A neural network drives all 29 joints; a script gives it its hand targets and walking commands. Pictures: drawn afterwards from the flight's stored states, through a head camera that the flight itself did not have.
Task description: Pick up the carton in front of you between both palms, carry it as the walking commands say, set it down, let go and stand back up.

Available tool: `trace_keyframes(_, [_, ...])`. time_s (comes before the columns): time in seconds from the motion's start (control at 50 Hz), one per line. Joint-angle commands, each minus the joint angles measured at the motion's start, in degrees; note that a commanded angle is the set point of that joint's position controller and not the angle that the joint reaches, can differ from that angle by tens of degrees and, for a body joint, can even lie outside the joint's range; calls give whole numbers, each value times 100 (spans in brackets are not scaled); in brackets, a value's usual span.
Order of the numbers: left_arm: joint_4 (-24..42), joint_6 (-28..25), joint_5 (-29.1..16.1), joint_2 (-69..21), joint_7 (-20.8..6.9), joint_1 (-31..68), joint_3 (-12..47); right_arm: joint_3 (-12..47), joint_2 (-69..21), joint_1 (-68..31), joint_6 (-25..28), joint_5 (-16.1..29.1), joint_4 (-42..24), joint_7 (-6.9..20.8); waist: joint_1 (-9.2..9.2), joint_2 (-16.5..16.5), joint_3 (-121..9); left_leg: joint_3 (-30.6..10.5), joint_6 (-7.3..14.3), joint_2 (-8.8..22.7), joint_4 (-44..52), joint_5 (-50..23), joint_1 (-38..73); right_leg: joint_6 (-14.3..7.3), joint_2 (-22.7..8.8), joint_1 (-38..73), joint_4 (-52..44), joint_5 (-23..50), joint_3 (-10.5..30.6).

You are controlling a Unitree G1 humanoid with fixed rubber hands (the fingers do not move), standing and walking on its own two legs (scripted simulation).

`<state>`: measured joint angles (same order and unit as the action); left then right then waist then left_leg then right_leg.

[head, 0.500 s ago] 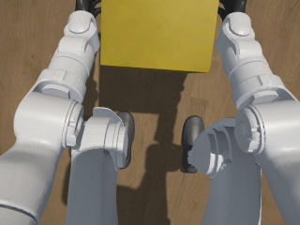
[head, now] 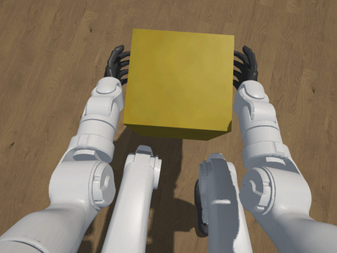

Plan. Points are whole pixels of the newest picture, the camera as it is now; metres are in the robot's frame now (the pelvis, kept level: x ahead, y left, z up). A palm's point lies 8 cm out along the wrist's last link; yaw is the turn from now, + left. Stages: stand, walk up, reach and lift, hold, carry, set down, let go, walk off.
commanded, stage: reach and lift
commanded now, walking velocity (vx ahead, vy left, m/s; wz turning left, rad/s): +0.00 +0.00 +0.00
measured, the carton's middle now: (177, 96) +0.47 +0.03 -0.13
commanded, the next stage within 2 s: none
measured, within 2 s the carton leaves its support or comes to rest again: neither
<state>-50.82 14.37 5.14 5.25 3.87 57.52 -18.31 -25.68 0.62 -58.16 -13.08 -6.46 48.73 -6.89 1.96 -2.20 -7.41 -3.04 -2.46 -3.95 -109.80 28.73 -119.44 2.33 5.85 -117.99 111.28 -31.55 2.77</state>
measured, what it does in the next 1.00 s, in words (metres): rises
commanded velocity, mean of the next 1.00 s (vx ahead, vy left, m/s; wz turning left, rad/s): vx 0.00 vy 0.00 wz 0.00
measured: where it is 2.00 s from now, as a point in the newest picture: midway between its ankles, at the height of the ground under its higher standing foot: (172, 210)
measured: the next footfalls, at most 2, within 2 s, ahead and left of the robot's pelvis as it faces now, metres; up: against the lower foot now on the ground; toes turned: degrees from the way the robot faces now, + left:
none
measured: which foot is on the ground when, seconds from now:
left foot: down 0.00-1.00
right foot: down 0.00-1.00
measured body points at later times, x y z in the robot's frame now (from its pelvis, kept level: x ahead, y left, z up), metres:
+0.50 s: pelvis +0.04 -0.01 +0.12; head +0.22 +0.00 +0.53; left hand +0.45 +0.17 +0.06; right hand +0.47 -0.13 +0.06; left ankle +0.13 +0.13 -0.41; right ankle +0.11 -0.12 -0.41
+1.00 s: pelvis +0.09 -0.01 +0.27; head +0.16 +0.00 +0.71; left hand +0.42 +0.16 +0.23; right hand +0.43 -0.14 +0.23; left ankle +0.12 +0.13 -0.41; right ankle +0.11 -0.12 -0.41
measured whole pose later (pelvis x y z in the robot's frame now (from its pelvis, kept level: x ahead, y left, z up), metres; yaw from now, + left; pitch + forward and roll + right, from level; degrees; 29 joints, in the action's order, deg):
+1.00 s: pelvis +0.09 -0.01 +0.27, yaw +1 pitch +17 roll +1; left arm -33.2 18.6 9.6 -4.9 1.5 20.8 -15.0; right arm -18.2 -8.4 -20.6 -15.9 -9.0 32.3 -4.8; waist 1.1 -1.3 -10.0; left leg -4.5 -1.3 -2.6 -53.0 21.5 -48.5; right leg 0.0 3.7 -47.4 54.6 -24.0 5.0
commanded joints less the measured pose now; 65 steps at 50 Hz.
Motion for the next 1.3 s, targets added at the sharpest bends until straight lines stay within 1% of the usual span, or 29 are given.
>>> trace_keyframes(0.0, [796, 18, -167, -5666, -1390, 3579, 1856, 2076, -5817, -3102, -163, -25, 329, 1265, 124, 215, -4478, 626, 258, -519, 1630, 28, 3223, -271, 548, 2102, -1743, -196, -554])
trace_keyframes(0.04, [770, 87, -119, -5779, -1477, 3484, 1848, 2040, -5994, -2890, -210, -121, 277, 1285, 23, 180, -4673, 636, 272, -517, 1759, -29, 3377, -242, 555, 2482, -1980, -112, -501])
trace_keyframes(0.08, [829, 131, -4, -5822, -1560, 3248, 1847, 2151, -6214, -2650, -260, -124, 281, 1328, 191, 194, -4815, 708, 290, -533, 1920, -115, 3478, -169, 572, 2625, -2139, 8, -470])
trace_keyframes(0.1, [925, 135, -105, -6003, -1583, 3246, 1962, 2241, -6203, -2538, -259, -121, 247, 1321, 69, 270, -4983, 673, 258, -536, 1971, -301, 3545, -198, 557, 2894, -2203, 213, -477])
trace_keyframes(0.18, [1563, 89, -583, -6330, -1635, 2915, 2695, 3224, -6660, -2475, -192, 454, -716, 1261, 149, 163, -6077, 647, 209, -515, 2041, -1317, 4270, -64, 556, 3854, -2330, 1233, -412])
trace_keyframes(0.32, [1882, 224, -731, -6349, -1559, 2169, 3185, 4020, -6649, -1752, -360, 655, -1184, 1186, 107, -79, -5733, 506, 214, -530, 2612, -1176, 5039, 4, 550, 4600, -2931, 1050, -363])
trace_keyframes(0.34, [1832, 235, -695, -6301, -1578, 2032, 3146, 4033, -6710, -1739, -371, 657, -1211, 1189, 229, -133, -5511, 490, 235, -522, 2693, -1126, 4972, 19, 522, 4628, -3038, 966, -288])
trace_keyframes(0.42, [1670, 270, -593, -6451, -1579, 1652, 3195, 4077, -6828, -1316, -398, 642, -1136, 1259, 185, -11, -5151, 365, 268, -495, 3144, -1224, 5593, 32, 482, 4815, -3402, 1048, -235])
trace_keyframes(0.48, [1700, 234, -485, -6625, -1555, 1346, 3212, 4018, -6767, -959, -379, 498, -1099, 1285, 116, -1, -4897, 318, 264, -527, 3471, -1302, 5969, 5, 487, 5035, -3744, 1110, -219])
trace_keyframes(0.5, [1642, 215, -539, -6656, -1544, 1382, 3214, 3991, -6718, -835, -353, 478, -1076, 1299, -45, -28, -4805, 240, 271, -496, 3533, -1341, 6131, -15, 456, 5109, -3830, 1104, -214])
trace_keyframes(0.56, [1721, 176, -498, -6760, -1513, 1098, 3271, 3920, -6769, -529, -303, 451, -1003, 1334, 47, 205, -4532, 199, 243, -505, 3913, -1496, 6600, -75, 453, 5351, -4150, 1258, -128])
trace_keyframes(0.58, [1672, 175, -447, -6739, -1491, 946, 3264, 3798, -6787, -280, -305, 372, -850, 1360, -125, 160, -4274, 112, 225, -464, 4108, -1448, 6758, -90, 431, 5437, -4323, 1201, -121])
trace_keyframes(0.6, [1652, 165, -383, -6796, -1499, 874, 3188, 3707, -6766, -276, -304, 346, -787, 1380, 29, 317, -4121, 139, 245, -486, 4221, -1415, 6750, -115, 404, 5615, -4440, 1223, -60])
trace_keyframes(0.64, [1771, 144, -334, -6802, -1454, 811, 3288, 3679, -6732, -65, -286, 260, -723, 1426, -129, 302, -3962, 43, 240, -464, 4464, -1483, 7128, -158, 385, 5805, -4685, 1262, -19])
trace_keyframes(0.66, [1626, 144, -324, -6833, -1453, 612, 3245, 3811, -6801, -16, -255, 336, -864, 1434, -16, 282, -3885, 17, 265, -439, 4580, -1573, 7251, -137, 365, 5858, -4757, 1326, 5])
trace_keyframes(0.68, [1692, 141, -299, -6825, -1449, 518, 3327, 3772, -6784, 285, -265, 291, -772, 1453, -117, 386, -3836, 35, 223, -449, 4702, -1639, 7371, -177, 354, 6123, -4930, 1456, 25])
trace_keyframes(0.7, [1620, 143, -240, -6810, -1449, 312, 3234, 3748, -6824, 203, -260, 302, -836, 1474, 97, 372, -3706, 8, 249, -420, 4868, -1654, 7486, -156, 349, 6157, -5013, 1475, 70])
trace_keyframes(0.72, [1690, 142, -222, -6754, -1447, 338, 3253, 3735, -6807, 392, -265, 290, -766, 1486, -128, 301, -3572, -38, 249, -383, 4945, -1648, 7585, -178, 316, 6346, -5160, 1496, 71])
trace_keyframes(0.74, [1751, 124, -266, -6866, -1452, 191, 3254, 3874, -6798, 391, -265, 343, -841, 1497, 72, 308, -3608, -12, 247, -411, 5094, -1807, 7809, -166, 308, 6581, -5283, 1662, 85])
trace_keyframes(0.76, [1905, 97, -324, -6930, -1432, 150, 3426, 3983, -6872, 438, -232, 333, -1091, 1497, -58, 229, -3811, -98, 249, -390, 5168, -2100, 8064, -166, 296, 6836, -5346, 1898, 100])
trace_keyframes(0.82, [1785, 102, -250, -6871, -1435, -233, 3426, 4135, -6789, 692, -241, 368, -1150, 1513, 104, 253, -3506, -146, 267, -337, 5573, -2313, 8516, -144, 230, 7297, -5762, 2256, 201])
trace_keyframes(0.88, [2029, 132, -330, -6878, -1457, -513, 3587, 4214, -6915, 1008, -299, 349, -1262, 1518, 23, 134, -3289, -202, 300, -310, 5938, -2431, 8927, -155, 169, 7945, -6158, 2449, 269])
trace_keyframes(0.96, [2095, 332, -264, -6842, -1482, -707, 3611, 4186, -6714, 1191, -477, 228, -1377, 1533, -97, 21, -2734, -248, 306, -243, 6508, -2521, 9523, -154, 89, 8513, -6764, 2619, 307])
trace_keyframes(0.98, [2089, 402, -253, -6812, -1488, -808, 3609, 4198, -6809, 1251, -532, 297, -1416, 1551, 76, 161, -2489, -213, 293, -260, 6688, -2499, 9533, -143, 48, 8724, -6916, 2627, 345])
trace_keyframes(1.0, [2155, 464, -307, -6855, -1484, -748, 3714, 4152, -6749, 1337, -594, 255, -1434, 1571, -154, 90, -2407, -275, 296, -211, 6801, -2578, 9772, -155, 12, 8904, -7040, 2794, 360])
trace_keyframes(1.08, [2612, 731, -382, -6861, -1511, -993, 3826, 4303, -6927, 1666, -903, 349, -1690, 1675, -84, 177, -2202, -354, 326, -149, 7245, -3117, 10508, -151, -29, 9512, -7477, 3342, 422])
trace_keyframes(1.14, [2580, 1081, -282, -6864, -1555, -1234, 3671, 4291, -6795, 1718, -1198, 393, -1907, 1752, 25, 358, -1631, -284, 318, -123, 7727, -2883, 10852, -156, -106, 9954, -7971, 3086, 419])
trace_keyframes(1.16, [2631, 1176, -301, -6771, -1585, -1093, 3687, 4201, -6764, 1667, -1314, 335, -1907, 1768, -122, 163, -1420, -282, 332, -84, 7833, -2748, 10881, -161, -97, 10099, -8086, 2950, 400])
trace_keyframes(1.28, [2856, 1638, -272, -6739, -1708, -912, 3591, 4113, -6785, 1513, -1776, 287, -2062, 1936, -129, 142, -711, -168, 338, -39, 8329, -2316, 11269, -179, -157, 10482, -8688, 2385, 368])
